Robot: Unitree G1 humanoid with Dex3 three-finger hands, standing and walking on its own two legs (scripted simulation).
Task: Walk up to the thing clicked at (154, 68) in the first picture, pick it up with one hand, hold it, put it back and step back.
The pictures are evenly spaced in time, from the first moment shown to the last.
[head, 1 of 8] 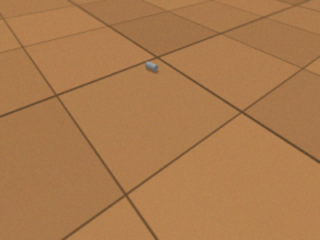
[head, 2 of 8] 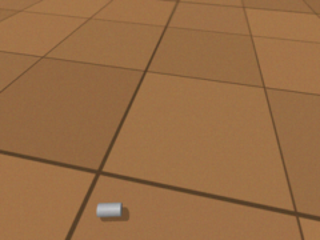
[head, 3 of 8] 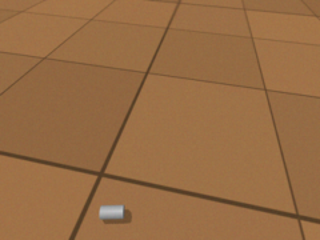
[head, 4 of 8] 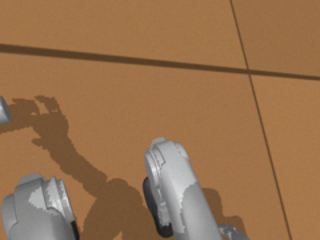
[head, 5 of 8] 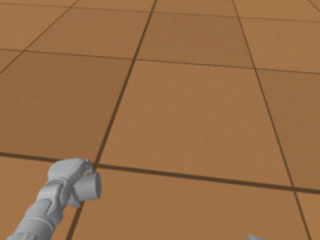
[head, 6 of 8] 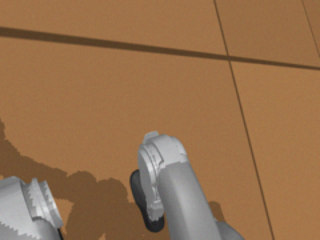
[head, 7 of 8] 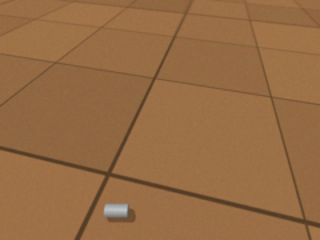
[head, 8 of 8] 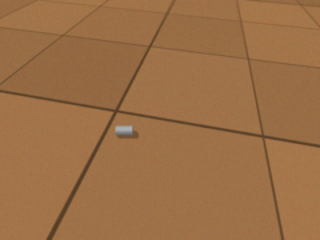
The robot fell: no
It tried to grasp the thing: yes
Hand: left
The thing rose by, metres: 0.67
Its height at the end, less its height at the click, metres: +0.00
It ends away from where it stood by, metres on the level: 0.02
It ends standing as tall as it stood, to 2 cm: yes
